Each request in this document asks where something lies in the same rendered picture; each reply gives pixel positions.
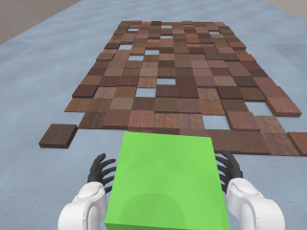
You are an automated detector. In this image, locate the robot right forearm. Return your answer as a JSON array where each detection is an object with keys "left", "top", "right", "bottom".
[{"left": 226, "top": 177, "right": 286, "bottom": 230}]

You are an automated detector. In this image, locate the robot right hand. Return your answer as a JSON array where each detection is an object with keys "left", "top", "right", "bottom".
[{"left": 215, "top": 149, "right": 243, "bottom": 194}]

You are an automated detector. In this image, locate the robot left forearm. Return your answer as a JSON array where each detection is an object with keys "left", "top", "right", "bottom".
[{"left": 58, "top": 181, "right": 108, "bottom": 230}]

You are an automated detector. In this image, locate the carton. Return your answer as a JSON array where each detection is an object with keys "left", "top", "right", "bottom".
[{"left": 105, "top": 131, "right": 231, "bottom": 230}]

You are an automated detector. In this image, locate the robot left hand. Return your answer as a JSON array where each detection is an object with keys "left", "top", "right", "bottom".
[{"left": 87, "top": 153, "right": 117, "bottom": 194}]

